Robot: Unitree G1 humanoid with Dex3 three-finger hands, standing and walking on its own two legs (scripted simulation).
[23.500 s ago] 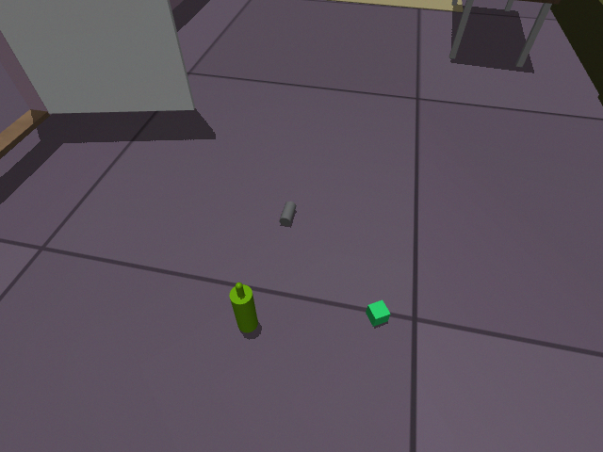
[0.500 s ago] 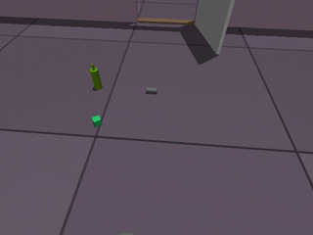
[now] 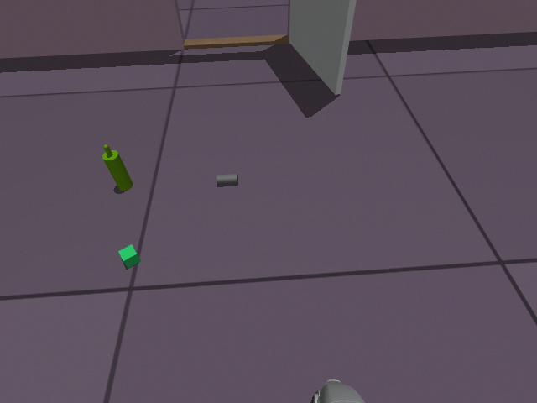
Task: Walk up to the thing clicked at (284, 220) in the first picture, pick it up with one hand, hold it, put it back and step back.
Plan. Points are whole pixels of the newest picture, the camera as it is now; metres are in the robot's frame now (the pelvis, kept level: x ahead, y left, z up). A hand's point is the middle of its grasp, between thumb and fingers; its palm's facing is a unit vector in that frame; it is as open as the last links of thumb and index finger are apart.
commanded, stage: walk up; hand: left
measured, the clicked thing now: (227, 179) +1.26 +0.21 -0.74
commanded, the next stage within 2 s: none
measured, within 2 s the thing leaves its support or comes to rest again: neither
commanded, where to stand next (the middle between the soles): +0.87 -0.04 m, yaw +1 degrees
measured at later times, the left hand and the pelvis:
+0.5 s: hand (140, 331) +0.28 +0.25 -0.15, palm faces +0.02 -0.94 -0.35, open 7.4 cm; pelvis +0.25 -0.02 -0.01, yaw +2 degrees
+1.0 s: hand (173, 213) +0.55 +0.23 -0.13, palm faces -0.06 -0.90 -0.43, open 7.4 cm; pelvis +0.47 -0.06 -0.01, yaw -1 degrees
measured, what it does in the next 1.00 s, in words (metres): walks ahead: right foot, then left foot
